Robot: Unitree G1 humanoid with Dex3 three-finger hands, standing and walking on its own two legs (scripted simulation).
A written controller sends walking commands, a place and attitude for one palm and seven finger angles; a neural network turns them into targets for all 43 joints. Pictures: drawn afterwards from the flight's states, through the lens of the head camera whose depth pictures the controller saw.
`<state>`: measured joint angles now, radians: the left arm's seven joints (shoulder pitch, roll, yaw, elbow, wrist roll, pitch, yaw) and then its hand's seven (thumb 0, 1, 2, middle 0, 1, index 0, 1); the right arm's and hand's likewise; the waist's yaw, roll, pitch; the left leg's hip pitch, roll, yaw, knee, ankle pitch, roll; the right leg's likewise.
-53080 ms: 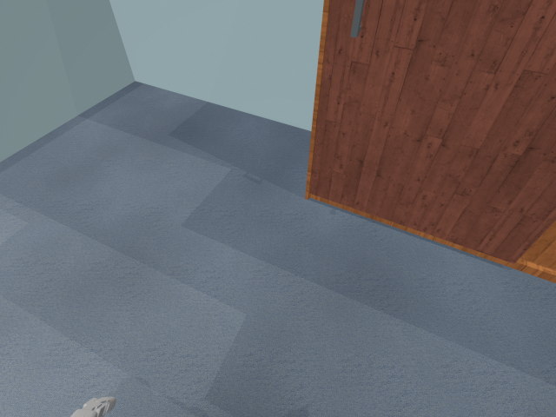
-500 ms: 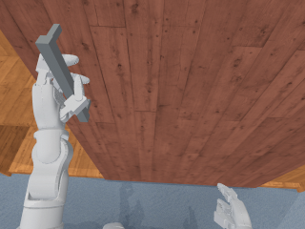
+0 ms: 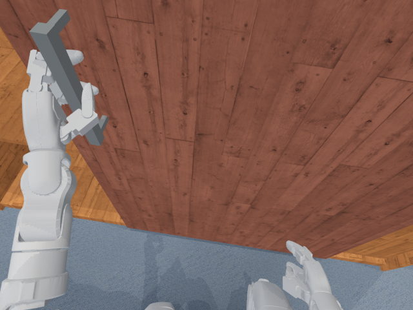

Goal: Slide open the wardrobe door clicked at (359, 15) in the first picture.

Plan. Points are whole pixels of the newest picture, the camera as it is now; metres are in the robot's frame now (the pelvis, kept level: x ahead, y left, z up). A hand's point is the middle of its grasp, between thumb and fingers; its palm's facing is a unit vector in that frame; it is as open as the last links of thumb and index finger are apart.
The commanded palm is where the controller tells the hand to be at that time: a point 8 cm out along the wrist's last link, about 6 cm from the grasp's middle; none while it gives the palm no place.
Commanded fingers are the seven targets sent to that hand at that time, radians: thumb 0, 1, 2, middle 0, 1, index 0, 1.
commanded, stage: stop walking and hold the door there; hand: left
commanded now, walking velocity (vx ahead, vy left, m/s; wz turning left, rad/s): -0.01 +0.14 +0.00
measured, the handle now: (81, 89) +0.39 +0.28 +0.17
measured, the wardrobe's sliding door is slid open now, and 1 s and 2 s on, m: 0.62 0.62 0.62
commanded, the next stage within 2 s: none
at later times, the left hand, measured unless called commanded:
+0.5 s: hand (88, 109) +0.35 +0.25 +0.17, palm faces +0.53 -0.81 -0.26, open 6.7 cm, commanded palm +0.30 +0.28 +0.14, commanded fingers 0.00 0.90 0.90 -0.45 -1.40 -0.45 -1.40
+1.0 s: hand (87, 111) +0.35 +0.25 +0.17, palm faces +0.40 -0.89 -0.21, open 6.5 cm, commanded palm +0.31 +0.28 +0.14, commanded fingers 0.00 0.90 0.90 -0.45 -1.40 -0.45 -1.40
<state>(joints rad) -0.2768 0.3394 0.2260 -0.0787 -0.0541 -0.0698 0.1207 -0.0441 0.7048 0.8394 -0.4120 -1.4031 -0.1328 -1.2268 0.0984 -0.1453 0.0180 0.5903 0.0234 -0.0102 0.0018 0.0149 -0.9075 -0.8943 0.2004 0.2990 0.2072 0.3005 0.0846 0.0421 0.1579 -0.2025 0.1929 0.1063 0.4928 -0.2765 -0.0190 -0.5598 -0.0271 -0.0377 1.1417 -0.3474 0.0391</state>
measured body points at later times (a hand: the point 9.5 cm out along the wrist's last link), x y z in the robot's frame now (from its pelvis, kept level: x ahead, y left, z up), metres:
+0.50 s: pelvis -0.01 -0.04 -0.01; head +0.02 -0.07 +0.43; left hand +0.32 +0.29 +0.18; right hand +0.12 -0.34 -0.12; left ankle -0.01 +0.10 -0.72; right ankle +0.06 -0.17 -0.75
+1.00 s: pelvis -0.06 +0.00 -0.02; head -0.05 -0.01 +0.43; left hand +0.32 +0.30 +0.18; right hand +0.03 -0.27 -0.13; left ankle -0.02 +0.11 -0.75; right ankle -0.05 -0.11 -0.75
